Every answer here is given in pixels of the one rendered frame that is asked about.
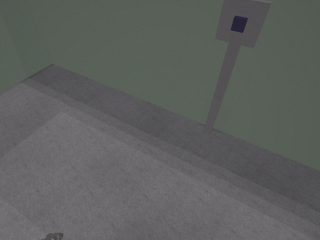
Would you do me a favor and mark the panel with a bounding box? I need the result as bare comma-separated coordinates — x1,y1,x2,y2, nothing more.
203,0,272,135

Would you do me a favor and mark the button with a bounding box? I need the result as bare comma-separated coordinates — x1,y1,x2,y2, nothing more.
231,16,248,33

